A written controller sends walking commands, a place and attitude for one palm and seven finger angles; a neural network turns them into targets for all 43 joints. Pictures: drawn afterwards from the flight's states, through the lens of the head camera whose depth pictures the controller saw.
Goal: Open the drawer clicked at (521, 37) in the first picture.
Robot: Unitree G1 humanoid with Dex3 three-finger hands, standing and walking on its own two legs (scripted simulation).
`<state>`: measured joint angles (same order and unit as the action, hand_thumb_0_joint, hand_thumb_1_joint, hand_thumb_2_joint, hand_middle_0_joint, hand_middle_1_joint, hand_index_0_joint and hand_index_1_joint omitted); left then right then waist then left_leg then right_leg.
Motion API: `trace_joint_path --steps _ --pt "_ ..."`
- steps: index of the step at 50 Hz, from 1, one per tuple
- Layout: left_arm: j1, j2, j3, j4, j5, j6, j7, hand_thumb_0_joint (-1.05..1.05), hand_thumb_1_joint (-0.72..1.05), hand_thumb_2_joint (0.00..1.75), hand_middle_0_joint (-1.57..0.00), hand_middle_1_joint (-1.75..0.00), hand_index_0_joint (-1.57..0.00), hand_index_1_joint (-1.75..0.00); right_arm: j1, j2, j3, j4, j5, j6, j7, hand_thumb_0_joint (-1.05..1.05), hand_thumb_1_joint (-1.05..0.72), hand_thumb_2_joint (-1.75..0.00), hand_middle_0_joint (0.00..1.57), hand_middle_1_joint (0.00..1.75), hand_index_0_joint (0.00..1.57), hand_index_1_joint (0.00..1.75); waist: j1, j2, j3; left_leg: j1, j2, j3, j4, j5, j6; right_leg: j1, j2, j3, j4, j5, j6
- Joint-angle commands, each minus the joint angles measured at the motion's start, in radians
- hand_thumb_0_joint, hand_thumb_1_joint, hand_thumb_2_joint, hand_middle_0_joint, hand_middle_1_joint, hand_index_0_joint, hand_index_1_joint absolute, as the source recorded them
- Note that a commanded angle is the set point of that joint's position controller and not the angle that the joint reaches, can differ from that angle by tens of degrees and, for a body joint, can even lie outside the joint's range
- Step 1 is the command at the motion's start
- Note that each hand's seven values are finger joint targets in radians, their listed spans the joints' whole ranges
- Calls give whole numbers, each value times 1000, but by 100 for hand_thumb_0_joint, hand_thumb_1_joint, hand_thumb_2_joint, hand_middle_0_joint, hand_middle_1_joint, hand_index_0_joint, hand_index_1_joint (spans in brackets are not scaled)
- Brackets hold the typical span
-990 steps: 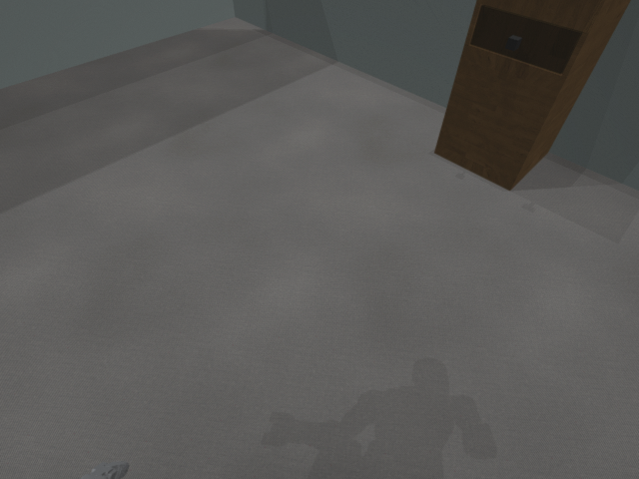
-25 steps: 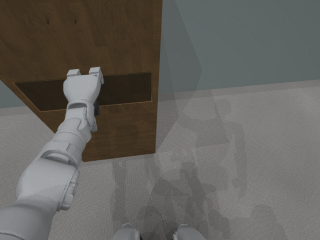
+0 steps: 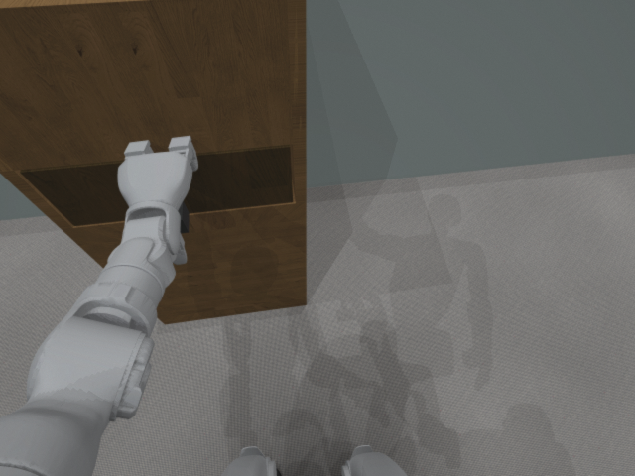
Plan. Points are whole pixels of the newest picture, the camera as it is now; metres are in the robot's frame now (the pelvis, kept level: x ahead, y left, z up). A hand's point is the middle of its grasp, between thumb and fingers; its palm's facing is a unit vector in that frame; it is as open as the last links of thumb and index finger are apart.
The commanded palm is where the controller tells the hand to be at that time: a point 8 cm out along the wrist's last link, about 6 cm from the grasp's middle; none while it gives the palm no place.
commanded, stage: lower the fingers behind the handle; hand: left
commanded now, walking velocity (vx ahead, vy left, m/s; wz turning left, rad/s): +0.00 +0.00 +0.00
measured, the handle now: (173, 207) +0.53 +0.18 -0.07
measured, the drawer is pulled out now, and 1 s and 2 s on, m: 0.00 0.00 0.00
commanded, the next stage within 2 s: lift the fingers back up to retry in 1.66 s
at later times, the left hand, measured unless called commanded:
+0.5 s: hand (172, 203) +0.49 +0.17 +0.00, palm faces +0.00 -0.01 -1.00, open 13.7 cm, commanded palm +0.49 +0.17 +0.02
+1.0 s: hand (173, 204) +0.50 +0.17 -0.01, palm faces +0.05 +0.01 -1.00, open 13.7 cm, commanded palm +0.49 +0.16 -0.01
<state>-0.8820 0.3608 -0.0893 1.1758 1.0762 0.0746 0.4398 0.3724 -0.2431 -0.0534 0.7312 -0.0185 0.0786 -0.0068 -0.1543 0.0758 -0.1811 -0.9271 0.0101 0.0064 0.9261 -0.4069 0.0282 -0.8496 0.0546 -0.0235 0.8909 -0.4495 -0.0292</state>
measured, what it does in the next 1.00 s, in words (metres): lowers itself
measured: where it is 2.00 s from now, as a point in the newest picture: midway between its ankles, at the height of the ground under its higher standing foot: outside the picture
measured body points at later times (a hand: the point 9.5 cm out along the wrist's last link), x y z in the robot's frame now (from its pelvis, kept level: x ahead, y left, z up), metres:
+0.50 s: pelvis -0.02 +0.00 -0.02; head +0.10 +0.01 +0.42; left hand +0.49 +0.16 +0.05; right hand -0.03 -0.27 -0.14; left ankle +0.01 +0.10 -0.68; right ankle -0.03 -0.10 -0.68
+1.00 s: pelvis -0.07 +0.02 -0.06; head +0.07 +0.03 +0.37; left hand +0.49 +0.16 +0.05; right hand -0.09 -0.25 -0.17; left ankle +0.01 +0.10 -0.68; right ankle -0.03 -0.10 -0.68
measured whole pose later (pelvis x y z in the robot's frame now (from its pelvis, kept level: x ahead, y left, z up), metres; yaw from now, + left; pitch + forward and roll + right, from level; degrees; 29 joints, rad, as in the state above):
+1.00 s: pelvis -0.07 +0.02 -0.06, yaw -1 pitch +28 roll -4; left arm -1.21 0.45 -0.13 1.34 1.10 0.17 0.43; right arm 0.35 -0.26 0.03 0.69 0.00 0.05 -0.03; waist -0.25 0.07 -0.18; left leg -1.30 0.00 0.01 1.21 -0.40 0.06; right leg -1.21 0.04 -0.04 1.18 -0.45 0.00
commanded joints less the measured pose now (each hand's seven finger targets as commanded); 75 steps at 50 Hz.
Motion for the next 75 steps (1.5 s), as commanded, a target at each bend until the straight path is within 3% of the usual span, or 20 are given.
trace_joint_path --steps 1,2,4,7,13,15,17,19,25,29,32,34,38,48,55,57,64,65,67,75 --pt "-490 204 35 -219 10 -5 42 0 -50 30 -30 -120 -30 -120 163 -151 -55 -42 -6 -12 -13 0 -90 -90 20 30 20 30 -36 21 -462 391 -22 -12 -42 419 21 155 17 6 -105 438 4" --pt "-467 224 54 -199 14 2 43 0 -50 30 -30 -120 -30 -120 159 -154 -56 -40 -6 -9 -14 0 -90 -90 20 30 20 30 -30 12 -446 388 -21 -12 -41 410 20 150 19 5 -105 427 2" --pt "-466 177 18 -185 11 6 42 0 -50 30 -30 -120 -30 -120 158 -150 -55 -41 -6 -11 -14 0 -90 -90 20 30 20 30 -44 -9 -424 363 -24 -8 -41 384 24 148 20 5 -113 416 5" --pt "-445 232 55 -128 7 14 38 0 -50 30 -30 -120 -30 -120 161 -158 -48 -35 -7 -11 -16 0 -90 -90 20 30 20 30 -43 -41 -400 303 -27 -3 -32 357 28 164 15 14 -105 428 9" --pt "-472 233 32 -69 20 32 35 0 -50 30 -30 -120 -30 -120 159 -162 -38 -41 -2 -11 -18 0 -90 -90 20 30 20 30 -59 -35 -357 235 -29 -6 -21 288 29 103 14 11 -91 347 9" --pt "-496 195 6 -54 20 39 34 0 -50 30 -30 -120 -30 -120 162 -159 -40 -39 -5 -14 -15 0 -90 -90 20 30 20 30 -75 -25 -351 238 -28 -9 -11 284 28 73 14 7 -84 331 7" --pt "-480 227 26 -26 28 48 35 0 -50 30 -30 -120 -30 -120 163 -167 -38 -40 -6 -12 -16 0 -90 -90 20 30 20 30 -71 -37 -361 224 -25 -14 0 268 29 52 15 5 -74 302 7" --pt "-507 192 -6 -24 30 55 33 0 -50 30 -30 -120 -30 -120 162 -164 -36 -45 -6 -14 -15 0 -90 -90 20 30 20 30 -83 -19 -350 218 -23 -14 5 240 29 17 17 2 -71 262 8" --pt "-513 260 30 28 20 77 11 0 -50 30 -30 -120 -30 -120 157 -172 -21 -53 -6 -14 -18 0 -90 -90 20 30 20 30 -81 -27 -342 141 -23 -17 26 170 33 -4 16 3 -49 195 8" --pt "-505 276 20 60 26 81 -6 0 -50 30 -30 -120 -30 -120 152 -178 -11 -68 0 -18 -23 0 -90 -90 20 30 20 30 -82 -34 -322 82 -23 -18 37 96 34 -42 16 2 -35 123 10" --pt "-527 251 -6 98 26 86 -14 0 -50 30 -30 -120 -30 -120 152 -182 -6 -71 0 -24 -24 0 -90 -90 20 30 20 30 -101 -34 -274 50 -20 -26 46 38 34 -116 16 -9 -19 61 9" --pt "-560 283 6 108 32 90 -14 0 -50 30 -30 -120 -30 -120 151 -188 -3 -72 1 -29 -27 0 -90 -90 20 30 20 30 -110 -42 -277 22 -17 -30 57 1 35 -141 13 -9 -3 30 10" --pt "-575 257 -16 122 35 105 -21 0 -50 30 -30 -120 -30 -120 151 -193 -1 -78 1 -37 -25 0 -90 -90 20 30 20 30 -117 -26 -302 16 -14 -43 72 -35 33 -197 13 -18 27 -7 6" --pt "-644 313 -18 143 33 136 -68 0 -50 30 -30 -120 -30 -120 128 -208 19 -90 13 -49 -42 0 -90 -90 20 30 20 30 -136 -19 -294 -61 -9 -66 98 -148 35 -283 9 -26 86 -109 7" --pt "-676 311 -29 132 31 131 -94 0 -50 30 -30 -120 -30 -120 109 -213 23 -96 16 -60 -53 0 -90 -90 20 30 20 30 -151 -28 -298 -88 -5 -91 117 -206 37 -357 5 -34 129 -158 7" --pt "-677 304 -41 129 36 128 -100 0 -50 30 -30 -120 -30 -120 106 -215 25 -99 18 -63 -56 0 -90 -90 20 30 20 30 -150 2 -302 -90 -3 -96 123 -218 34 -380 4 -37 144 -167 5" --pt "-664 344 -33 127 30 140 -122 0 -50 30 -30 -120 -30 -120 86 -216 37 -107 26 -59 -66 0 -90 -90 20 30 20 30 -145 -24 -308 -148 -9 -85 152 -231 38 -371 3 -29 159 -200 7" --pt "-693 316 -56 110 24 141 -127 0 -50 30 -30 -120 -30 -120 87 -215 36 -104 26 -58 -67 0 -90 -90 20 30 20 30 -156 -10 -308 -134 -7 -93 149 -233 37 -394 3 -30 164 -192 6" --pt "-678 340 -41 119 27 143 -131 0 -50 30 -30 -120 -30 -120 90 -217 39 -103 27 -56 -70 0 -90 -90 20 30 20 30 -151 -6 -317 -134 -5 -93 154 -231 37 -389 1 -31 170 -187 8" --pt "-682 338 -49 101 16 141 -157 0 -50 30 -30 -120 -30 -120 86 -210 43 -109 32 -47 -75 0 -90 -90 20 30 20 30 -155 -14 -309 -148 -5 -86 164 -226 38 -382 1 -26 167 -187 10"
